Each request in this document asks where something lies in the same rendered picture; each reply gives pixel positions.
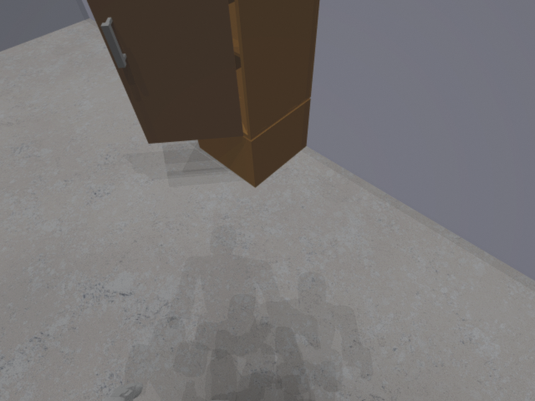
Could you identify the handle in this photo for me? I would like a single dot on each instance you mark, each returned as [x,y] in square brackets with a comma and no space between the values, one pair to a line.
[113,43]

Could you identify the cupboard door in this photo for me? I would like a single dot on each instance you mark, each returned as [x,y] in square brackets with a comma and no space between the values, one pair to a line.
[180,73]

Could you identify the robot left hand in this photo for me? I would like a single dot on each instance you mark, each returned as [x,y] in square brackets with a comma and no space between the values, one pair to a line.
[125,392]

